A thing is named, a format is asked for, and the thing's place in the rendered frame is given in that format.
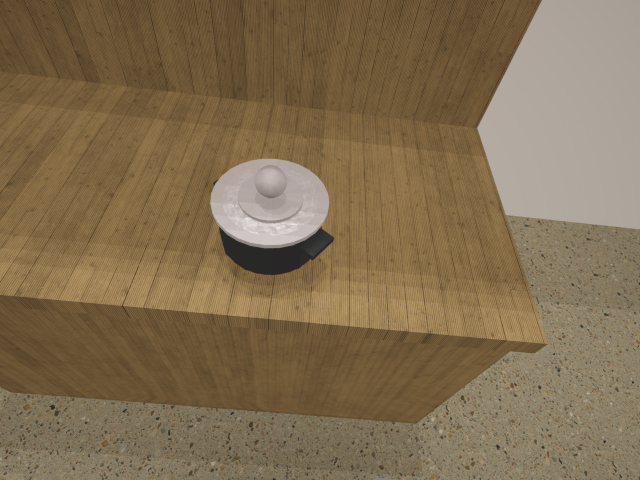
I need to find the knob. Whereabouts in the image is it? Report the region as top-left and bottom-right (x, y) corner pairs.
(255, 165), (287, 198)

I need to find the pot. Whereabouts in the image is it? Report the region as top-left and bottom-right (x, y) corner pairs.
(213, 179), (334, 275)

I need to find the lid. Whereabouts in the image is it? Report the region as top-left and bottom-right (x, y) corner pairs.
(210, 159), (329, 248)

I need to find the table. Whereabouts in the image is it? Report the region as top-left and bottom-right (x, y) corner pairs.
(0, 0), (548, 424)

